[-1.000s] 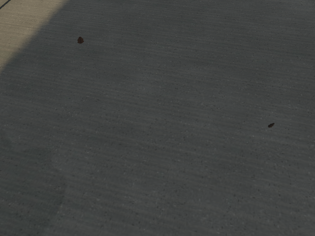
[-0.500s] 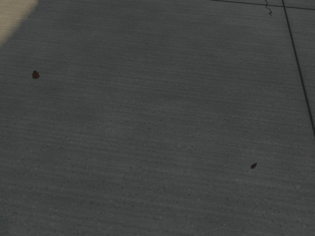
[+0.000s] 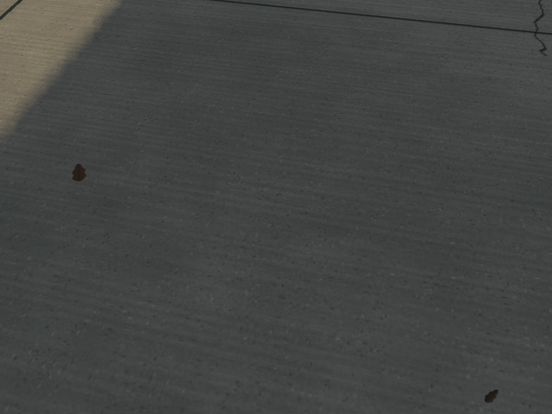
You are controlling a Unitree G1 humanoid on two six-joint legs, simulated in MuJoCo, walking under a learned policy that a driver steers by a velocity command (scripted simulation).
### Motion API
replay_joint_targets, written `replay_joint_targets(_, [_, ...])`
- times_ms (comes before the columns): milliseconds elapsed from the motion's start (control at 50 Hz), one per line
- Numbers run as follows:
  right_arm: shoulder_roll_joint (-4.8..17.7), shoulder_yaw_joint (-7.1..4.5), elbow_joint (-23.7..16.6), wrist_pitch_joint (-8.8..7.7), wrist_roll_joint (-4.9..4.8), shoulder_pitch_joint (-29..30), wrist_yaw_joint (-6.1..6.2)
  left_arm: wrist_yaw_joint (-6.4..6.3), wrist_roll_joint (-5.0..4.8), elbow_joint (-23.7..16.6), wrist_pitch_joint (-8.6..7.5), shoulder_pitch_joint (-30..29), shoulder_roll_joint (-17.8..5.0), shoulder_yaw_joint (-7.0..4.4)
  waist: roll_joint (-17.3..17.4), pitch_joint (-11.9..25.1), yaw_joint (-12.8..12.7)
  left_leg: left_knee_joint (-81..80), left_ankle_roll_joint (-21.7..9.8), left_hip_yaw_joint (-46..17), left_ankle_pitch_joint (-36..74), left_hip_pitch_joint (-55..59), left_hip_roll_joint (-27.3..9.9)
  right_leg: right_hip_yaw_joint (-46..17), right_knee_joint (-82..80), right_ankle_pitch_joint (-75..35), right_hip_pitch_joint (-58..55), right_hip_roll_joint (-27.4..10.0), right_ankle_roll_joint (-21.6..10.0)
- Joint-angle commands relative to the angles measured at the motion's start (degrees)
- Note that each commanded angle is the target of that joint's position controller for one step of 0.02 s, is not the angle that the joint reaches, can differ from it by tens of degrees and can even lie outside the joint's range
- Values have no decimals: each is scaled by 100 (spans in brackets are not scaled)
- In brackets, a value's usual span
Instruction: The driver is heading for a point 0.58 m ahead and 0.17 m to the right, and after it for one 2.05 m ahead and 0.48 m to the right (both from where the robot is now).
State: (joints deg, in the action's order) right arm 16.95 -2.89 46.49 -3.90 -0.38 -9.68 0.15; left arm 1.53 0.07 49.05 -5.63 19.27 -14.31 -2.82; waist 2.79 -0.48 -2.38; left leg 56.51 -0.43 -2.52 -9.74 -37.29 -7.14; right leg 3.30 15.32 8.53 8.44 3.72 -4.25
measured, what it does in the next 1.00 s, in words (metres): walks ahead, turning right: left foot, then right foot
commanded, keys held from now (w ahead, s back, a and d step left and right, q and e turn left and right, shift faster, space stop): w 0.22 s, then w+e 0.58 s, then e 0.16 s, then no key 0.04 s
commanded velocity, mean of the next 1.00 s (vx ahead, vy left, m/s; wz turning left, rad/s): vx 0.47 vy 0.00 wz -0.33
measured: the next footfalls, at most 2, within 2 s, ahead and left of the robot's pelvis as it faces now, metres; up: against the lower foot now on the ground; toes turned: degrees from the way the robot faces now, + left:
left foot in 0.28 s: +0.34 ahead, +0.16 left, +0.00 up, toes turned +2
right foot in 0.84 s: +0.59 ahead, -0.12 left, +0.00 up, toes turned -22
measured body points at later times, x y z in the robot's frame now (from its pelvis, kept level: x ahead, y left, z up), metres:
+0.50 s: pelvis +0.28 +0.07 +0.00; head +0.30 +0.08 +0.45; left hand +0.39 +0.34 -0.13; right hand +0.33 -0.21 -0.12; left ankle +0.30 +0.16 -0.75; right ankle +0.28 -0.10 -0.66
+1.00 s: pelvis +0.52 -0.02 -0.02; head +0.56 -0.05 +0.43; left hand +0.75 +0.18 -0.12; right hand +0.54 -0.33 -0.13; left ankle +0.50 +0.16 -0.64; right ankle +0.55 -0.10 -0.75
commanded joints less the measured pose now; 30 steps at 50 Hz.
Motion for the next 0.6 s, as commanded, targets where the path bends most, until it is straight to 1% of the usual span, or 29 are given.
replay_joint_targets(20, [181,-35,-318,-37,21,134,-14,-87,-29,-302,-59,-176,-883,-195,-581,-83,148,-896,82,-35,932,-256,-95,-929,-859,-1326,-111,-1480,-862])
replay_joint_targets(80, [98,7,-456,-93,-9,727,-77,-125,-69,-168,-20,69,-967,-203,-591,-222,-70,-1850,58,147,1554,-30,85,-694,-890,-1086,-206,-1398,-739])
replay_joint_targets(120, [104,18,-567,-120,-40,1067,-129,-132,-93,-43,19,281,-1010,-213,-598,-315,-199,-2199,29,190,1579,-30,165,-707,-806,-988,-473,-1511,-737])
replay_joint_targets(160, [139,18,-689,-151,-65,1318,-198,-148,-107,67,81,414,-1027,-224,-615,-395,-240,-2455,-61,165,1367,-145,213,-763,-639,-1053,-865,-1694,-714])
replay_joint_targets(200, [223,-1,-761,-187,-68,1374,-265,-179,-126,124,137,391,-1082,-254,-670,-382,-154,-2649,-208,148,988,-95,261,-823,-400,-1336,-1204,-1866,-637])
replay_joint_targets(220, [287,-23,-746,-200,-65,1270,-285,-193,-130,136,164,342,-1118,-270,-713,-308,-64,-2721,-281,189,786,116,318,-829,-244,-1625,-1311,-1907,-583])
replay_joint_targets(240, [387,-72,-700,-216,-51,1045,-282,-200,-135,136,188,289,-1153,-279,-767,-165,88,-2791,-358,275,594,601,448,-857,63,-2277,-1296,-1873,-525])
replay_joint_targets(260, [533,-168,-538,-230,-36,453,-255,-205,-135,123,220,166,-1156,-269,-761,168,452,-2960,-473,432,592,1479,637,-747,738,-3091,-1162,-1683,-423])
replay_joint_targets(280, [844,-316,-253,-236,-8,-550,-193,-211,-89,68,234,138,-998,-200,-622,835,875,-2834,-664,294,750,3012,486,-569,1909,-2985,-529,-1356,-251])
replay_joint_targets(300, [1377,-446,-129,-221,119,-1414,-131,-194,-1,-101,175,494,-530,-47,331,1789,941,-2716,-1241,-1521,513,5279,-956,-252,4064,-1020,1411,-704,79])
replay_joint_targets(320, [1313,-412,-66,-185,84,-1598,-155,-173,-77,-28,66,920,-163,67,1379,2401,814,-3561,-1684,-3605,-516,6151,-1724,-786,5368,2550,2832,-41,229])
replay_joint_targets(340, [829,-284,-82,-186,34,-1413,-139,-158,-257,-45,11,433,-832,-114,763,1717,949,-3813,-1405,-3232,-1106,5596,-1532,-1226,5913,2379,3363,-363,174])
replay_joint_targets(360, [656,-224,-132,-194,1,-959,-123,-166,-315,-203,-4,2,-979,-166,532,957,819,-3978,-1180,-2386,-930,4745,-1395,-1051,5843,1803,3531,-642,122])
replay_joint_targets(380, [485,-172,-161,-211,30,-544,-130,-200,-245,-226,15,-196,-928,-179,210,582,626,-4198,-1065,-1822,-568,3969,-1177,-966,5586,1296,3288,-887,143])
replay_joint_targets(400, [328,-136,-162,-245,67,-280,-141,-216,-195,-202,82,-158,-843,-216,281,317,437,-4424,-978,-1305,-225,3418,-972,-993,5320,948,3000,-1053,165])
replay_joint_targets(420, [251,-126,-129,-281,112,-140,-146,-211,-201,-155,166,4,-721,-221,406,253,287,-4610,-928,-937,-3,3060,-836,-1011,5215,726,2661,-1158,184])
replay_joint_targets(440, [221,-134,-87,-316,123,-81,-147,-206,-213,-117,241,99,-586,-213,385,197,218,-4747,-948,-637,245,2876,-765,-979,5185,600,2539,-1174,208])
replay_joint_targets(460, [268,-154,-30,-348,128,-68,-139,-210,-216,-139,303,87,-498,-211,322,104,168,-4835,-968,-362,542,2756,-750,-979,5131,468,2584,-1190,236])
replay_joint_targets(500, [376,-197,75,-374,147,-128,-97,-228,-185,-247,375,-115,-470,-228,172,-57,158,-4932,-992,62,963,2751,-730,-1045,4868,45,2890,-1195,295])
replay_joint_targets(540, [436,-218,167,-352,155,-241,-33,-209,-155,-355,367,-365,-456,-236,83,-158,212,-4975,-979,390,1204,2921,-698,-1077,4332,-483,3161,-1158,347])
replay_joint_targets(600, [557,-235,220,-295,133,-299,39,-104,-130,-518,315,-832,-363,-195,2,-270,350,-5020,-881,862,1371,3114,-616,-788,3320,-1187,3107,-1098,341])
